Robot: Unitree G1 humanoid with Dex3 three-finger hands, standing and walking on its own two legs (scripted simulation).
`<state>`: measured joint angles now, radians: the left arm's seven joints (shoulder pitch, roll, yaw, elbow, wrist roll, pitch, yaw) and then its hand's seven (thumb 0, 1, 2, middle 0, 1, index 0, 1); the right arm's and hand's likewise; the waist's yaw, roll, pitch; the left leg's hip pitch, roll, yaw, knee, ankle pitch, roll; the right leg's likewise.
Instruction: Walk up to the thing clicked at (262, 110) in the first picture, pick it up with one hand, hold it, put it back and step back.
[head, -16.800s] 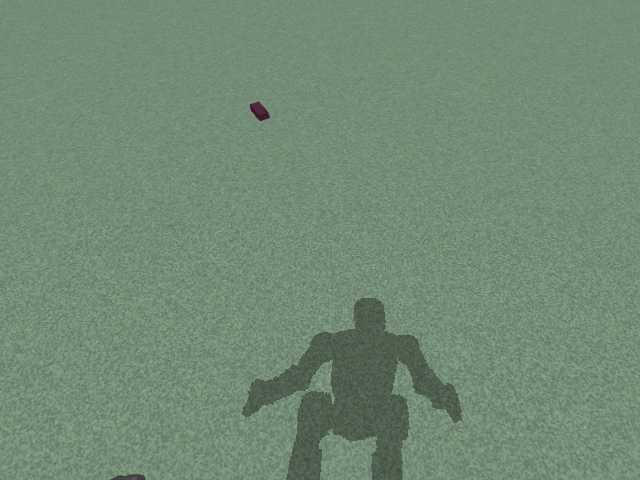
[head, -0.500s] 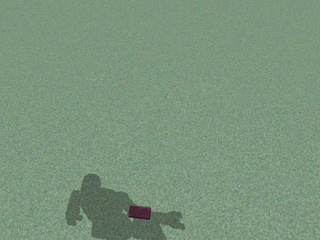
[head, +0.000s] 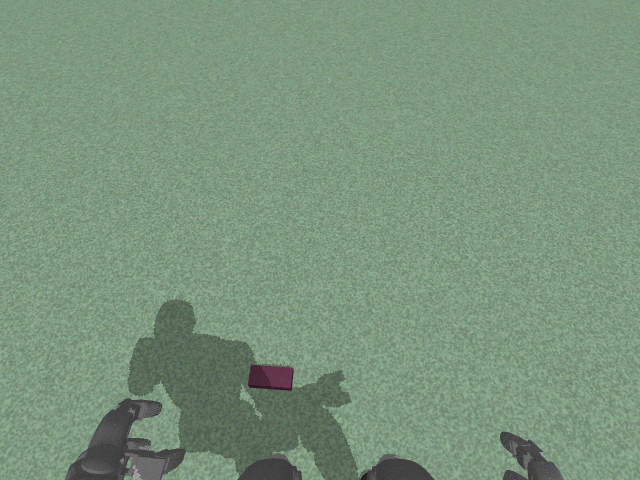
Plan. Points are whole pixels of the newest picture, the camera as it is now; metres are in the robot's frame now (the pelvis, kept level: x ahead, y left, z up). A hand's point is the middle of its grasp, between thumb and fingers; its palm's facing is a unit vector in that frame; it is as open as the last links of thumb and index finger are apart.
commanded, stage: rise first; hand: left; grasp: from above
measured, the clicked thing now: (271, 377) +0.39 +0.16 -0.73
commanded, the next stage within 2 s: none
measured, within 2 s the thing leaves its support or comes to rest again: neither
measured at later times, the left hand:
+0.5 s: hand (170, 471) +0.14 +0.25 -0.25, palm faces -0.29 -0.81 -0.51, open 14.1 cm
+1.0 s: hand (211, 414) +0.25 +0.25 -0.46, palm faces -0.48 -0.32 -0.82, open 13.7 cm
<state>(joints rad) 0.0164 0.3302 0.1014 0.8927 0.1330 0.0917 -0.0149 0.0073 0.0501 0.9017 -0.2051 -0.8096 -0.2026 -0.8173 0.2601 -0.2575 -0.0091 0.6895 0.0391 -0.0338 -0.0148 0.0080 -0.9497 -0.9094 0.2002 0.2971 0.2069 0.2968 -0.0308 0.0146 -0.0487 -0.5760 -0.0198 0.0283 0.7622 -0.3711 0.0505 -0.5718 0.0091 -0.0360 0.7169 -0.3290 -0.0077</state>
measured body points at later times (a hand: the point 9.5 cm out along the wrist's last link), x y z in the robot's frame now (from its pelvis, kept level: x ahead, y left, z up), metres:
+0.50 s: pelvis -0.01 -0.02 -0.11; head +0.12 +0.00 +0.32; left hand +0.15 +0.29 -0.22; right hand +0.20 -0.26 -0.20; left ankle +0.00 +0.08 -0.71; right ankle +0.01 -0.12 -0.71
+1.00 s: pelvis -0.09 -0.02 -0.31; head +0.13 -0.01 +0.08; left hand +0.27 +0.27 -0.41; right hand +0.06 -0.28 -0.46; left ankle +0.00 +0.08 -0.71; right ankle +0.01 -0.12 -0.71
